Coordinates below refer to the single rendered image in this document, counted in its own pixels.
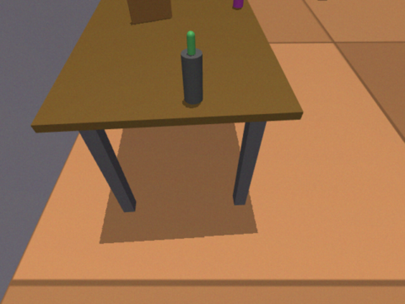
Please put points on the table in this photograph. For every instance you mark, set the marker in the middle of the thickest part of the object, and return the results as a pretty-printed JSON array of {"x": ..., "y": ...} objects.
[{"x": 124, "y": 75}]

